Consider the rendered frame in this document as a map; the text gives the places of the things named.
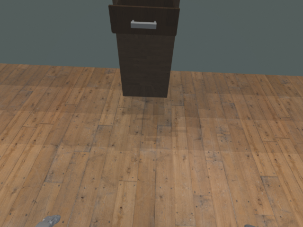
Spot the cabinet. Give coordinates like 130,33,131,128
112,0,180,98

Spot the left robot hand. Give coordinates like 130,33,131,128
35,215,61,227

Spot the drawer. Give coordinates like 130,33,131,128
108,0,180,36

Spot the handle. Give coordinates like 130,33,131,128
131,20,157,29

